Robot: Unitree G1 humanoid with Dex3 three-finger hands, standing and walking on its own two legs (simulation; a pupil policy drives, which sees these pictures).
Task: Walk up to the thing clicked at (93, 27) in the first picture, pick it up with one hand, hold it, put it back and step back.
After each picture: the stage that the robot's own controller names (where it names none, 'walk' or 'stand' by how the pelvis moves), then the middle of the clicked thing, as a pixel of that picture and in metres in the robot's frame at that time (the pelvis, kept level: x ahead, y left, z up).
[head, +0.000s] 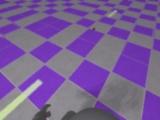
stand; (93, 28) +2.38 +0.02 -0.72
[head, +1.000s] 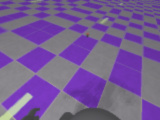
walk; (87, 35) +2.24 +0.13 -0.72
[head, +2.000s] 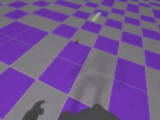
walk; (76, 41) +1.56 +0.29 -0.72
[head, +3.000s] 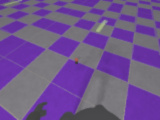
walk; (76, 61) +1.00 +0.24 -0.71
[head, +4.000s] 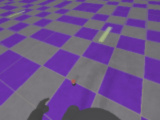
walk; (73, 82) +0.57 +0.27 -0.69
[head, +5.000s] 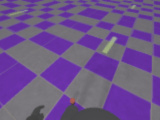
walk; (72, 101) +0.32 +0.19 -0.70
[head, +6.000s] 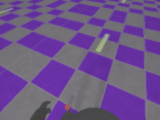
stand; (67, 107) +0.21 +0.22 -0.72
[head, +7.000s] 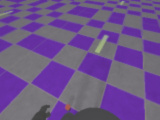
stand; (68, 107) +0.23 +0.22 -0.72
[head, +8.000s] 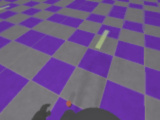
stand; (69, 104) +0.23 +0.22 -0.72
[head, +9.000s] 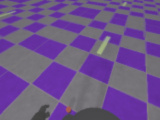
stand; (68, 110) +0.21 +0.21 -0.73
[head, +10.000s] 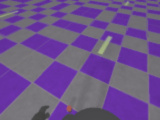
stand; (69, 109) +0.22 +0.20 -0.73
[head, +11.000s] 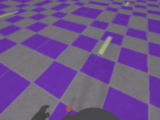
go down; (69, 109) +0.22 +0.20 -0.73
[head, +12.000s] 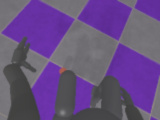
go down; (63, 71) +0.32 +0.20 -0.35
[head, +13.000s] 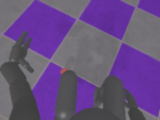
go down; (65, 72) +0.32 +0.20 -0.31
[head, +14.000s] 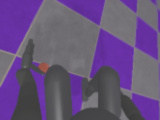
close in; (43, 68) +0.32 +0.23 -0.23
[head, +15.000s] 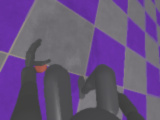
close; (40, 67) +0.32 +0.23 -0.24
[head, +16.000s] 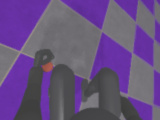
lift; (47, 67) +0.31 +0.22 -0.24
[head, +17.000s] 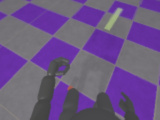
close; (70, 89) +0.29 +0.18 -0.55
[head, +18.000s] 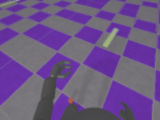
go down; (71, 101) +0.25 +0.19 -0.67
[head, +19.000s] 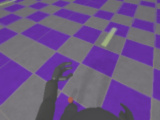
stand; (70, 100) +0.26 +0.19 -0.67
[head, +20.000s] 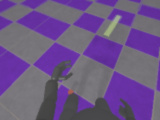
stand; (71, 92) +0.27 +0.19 -0.61
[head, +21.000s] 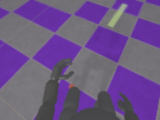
stand; (72, 87) +0.29 +0.18 -0.54
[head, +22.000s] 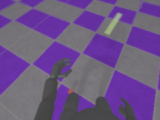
stand; (71, 92) +0.27 +0.19 -0.59
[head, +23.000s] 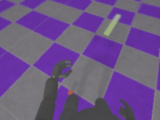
stand; (70, 93) +0.27 +0.19 -0.61
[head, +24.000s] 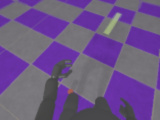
stand; (70, 92) +0.27 +0.19 -0.60
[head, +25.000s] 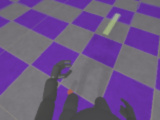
stand; (70, 92) +0.27 +0.19 -0.60
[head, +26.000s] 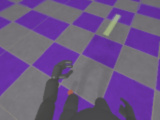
stand; (70, 93) +0.27 +0.19 -0.60
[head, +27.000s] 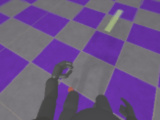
close; (70, 90) +0.28 +0.19 -0.58
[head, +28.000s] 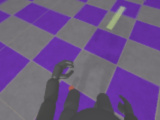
close; (71, 89) +0.28 +0.19 -0.57
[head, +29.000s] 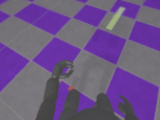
close; (71, 89) +0.28 +0.19 -0.57
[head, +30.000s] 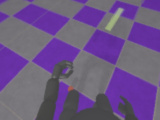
close; (71, 89) +0.28 +0.19 -0.57
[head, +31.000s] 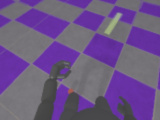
hold; (71, 92) +0.27 +0.19 -0.59
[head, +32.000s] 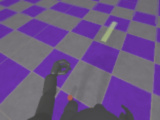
hold; (70, 98) +0.25 +0.19 -0.65
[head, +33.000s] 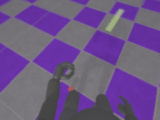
close; (71, 89) +0.28 +0.19 -0.58
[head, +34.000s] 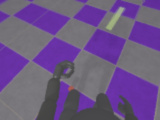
close; (71, 89) +0.28 +0.19 -0.57
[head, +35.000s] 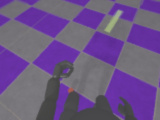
close; (71, 91) +0.27 +0.19 -0.58
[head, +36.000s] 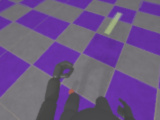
hold; (71, 92) +0.27 +0.19 -0.59
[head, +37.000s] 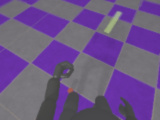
close; (70, 91) +0.27 +0.18 -0.59
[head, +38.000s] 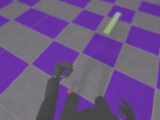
close; (70, 92) +0.27 +0.19 -0.60
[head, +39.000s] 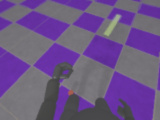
hold; (71, 93) +0.27 +0.19 -0.60
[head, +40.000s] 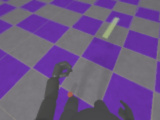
hold; (70, 95) +0.26 +0.19 -0.63
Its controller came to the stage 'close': yes
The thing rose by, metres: 0.00
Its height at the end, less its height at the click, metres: +0.00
